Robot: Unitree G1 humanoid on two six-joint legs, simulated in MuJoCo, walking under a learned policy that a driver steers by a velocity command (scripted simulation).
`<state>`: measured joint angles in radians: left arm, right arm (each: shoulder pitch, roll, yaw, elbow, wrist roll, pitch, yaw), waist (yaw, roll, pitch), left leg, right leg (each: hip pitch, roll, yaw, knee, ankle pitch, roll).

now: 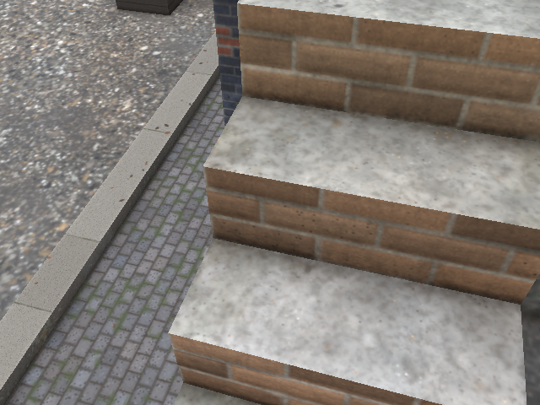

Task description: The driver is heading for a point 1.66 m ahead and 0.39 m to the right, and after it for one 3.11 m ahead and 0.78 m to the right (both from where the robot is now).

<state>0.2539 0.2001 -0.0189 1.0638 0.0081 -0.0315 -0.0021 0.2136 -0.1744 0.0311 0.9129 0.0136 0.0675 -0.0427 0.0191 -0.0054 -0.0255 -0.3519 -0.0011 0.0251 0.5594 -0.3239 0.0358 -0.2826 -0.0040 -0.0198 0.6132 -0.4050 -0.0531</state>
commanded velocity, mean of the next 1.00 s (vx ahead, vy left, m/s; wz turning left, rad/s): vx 0.41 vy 0.00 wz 0.00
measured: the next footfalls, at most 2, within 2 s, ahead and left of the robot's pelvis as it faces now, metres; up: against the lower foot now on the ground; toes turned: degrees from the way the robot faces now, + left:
left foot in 0.20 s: +0.03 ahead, +0.09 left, +0.00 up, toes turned +5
right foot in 0.54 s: +0.06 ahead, -0.13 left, +0.00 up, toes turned -5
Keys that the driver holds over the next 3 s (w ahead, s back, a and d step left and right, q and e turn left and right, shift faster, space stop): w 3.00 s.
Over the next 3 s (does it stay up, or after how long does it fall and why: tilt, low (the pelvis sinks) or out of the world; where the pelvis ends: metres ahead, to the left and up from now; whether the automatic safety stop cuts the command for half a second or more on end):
stays up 0.53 -0.14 0.41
